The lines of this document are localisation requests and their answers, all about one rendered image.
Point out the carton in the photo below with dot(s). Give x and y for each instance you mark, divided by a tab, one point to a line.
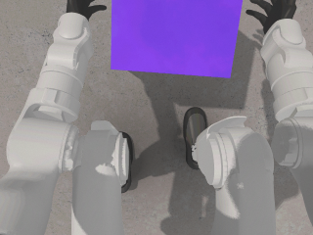
189	37

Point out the robot left foot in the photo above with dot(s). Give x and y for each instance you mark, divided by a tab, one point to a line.
127	185

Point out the left robot upper arm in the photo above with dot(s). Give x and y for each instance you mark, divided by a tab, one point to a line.
41	149

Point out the right robot forearm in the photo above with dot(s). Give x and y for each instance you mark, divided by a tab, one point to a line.
289	69

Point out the robot left hand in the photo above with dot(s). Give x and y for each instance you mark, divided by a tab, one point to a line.
82	7

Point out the left robot forearm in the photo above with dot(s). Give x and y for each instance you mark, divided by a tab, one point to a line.
57	92

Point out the robot right hand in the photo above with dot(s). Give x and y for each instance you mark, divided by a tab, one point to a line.
281	9

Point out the right robot upper arm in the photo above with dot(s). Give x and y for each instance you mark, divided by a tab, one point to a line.
292	146

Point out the left robot shin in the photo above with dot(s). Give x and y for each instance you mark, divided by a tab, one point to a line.
95	125

